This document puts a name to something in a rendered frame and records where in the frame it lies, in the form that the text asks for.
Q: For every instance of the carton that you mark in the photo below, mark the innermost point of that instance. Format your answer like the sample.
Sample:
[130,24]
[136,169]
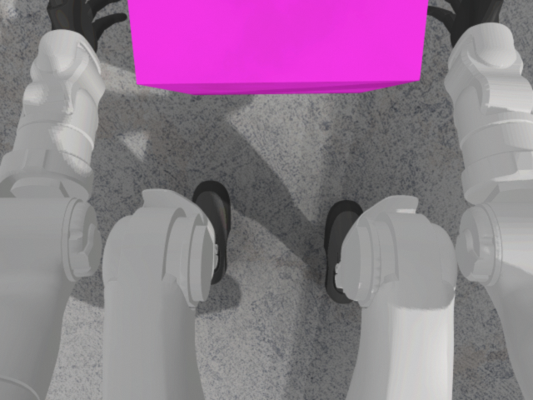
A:
[230,47]

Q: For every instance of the robot right hand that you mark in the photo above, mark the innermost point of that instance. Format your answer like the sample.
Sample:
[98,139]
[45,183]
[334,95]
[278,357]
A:
[468,13]

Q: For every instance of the robot right shin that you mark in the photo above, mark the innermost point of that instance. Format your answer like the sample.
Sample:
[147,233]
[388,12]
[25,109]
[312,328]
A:
[402,204]

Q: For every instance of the left robot forearm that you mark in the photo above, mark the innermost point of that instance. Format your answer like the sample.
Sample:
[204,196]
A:
[56,132]

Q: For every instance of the robot left hand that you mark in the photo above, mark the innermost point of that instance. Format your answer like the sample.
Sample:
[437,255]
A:
[77,16]

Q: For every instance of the robot right upper arm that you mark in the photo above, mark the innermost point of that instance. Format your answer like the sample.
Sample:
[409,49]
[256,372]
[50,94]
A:
[495,248]

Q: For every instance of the left robot foot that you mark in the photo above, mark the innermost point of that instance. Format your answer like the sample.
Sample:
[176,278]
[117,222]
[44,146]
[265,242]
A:
[213,199]

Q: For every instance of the robot left upper arm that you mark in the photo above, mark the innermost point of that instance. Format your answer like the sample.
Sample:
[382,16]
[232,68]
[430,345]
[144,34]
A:
[46,245]

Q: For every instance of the right robot forearm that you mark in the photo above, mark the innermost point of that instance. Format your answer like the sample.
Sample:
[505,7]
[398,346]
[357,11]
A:
[493,115]

